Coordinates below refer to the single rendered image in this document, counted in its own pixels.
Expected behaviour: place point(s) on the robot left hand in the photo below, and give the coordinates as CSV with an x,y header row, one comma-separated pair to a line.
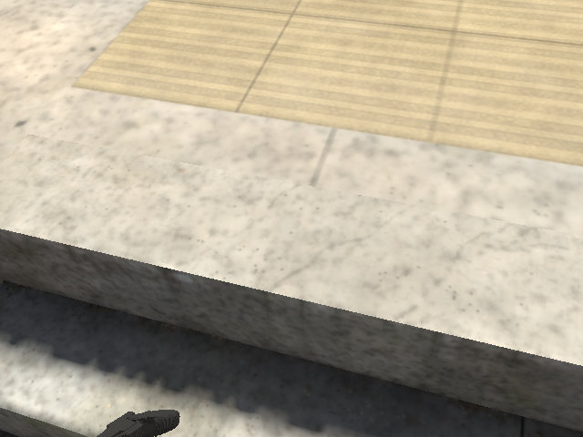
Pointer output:
x,y
145,424

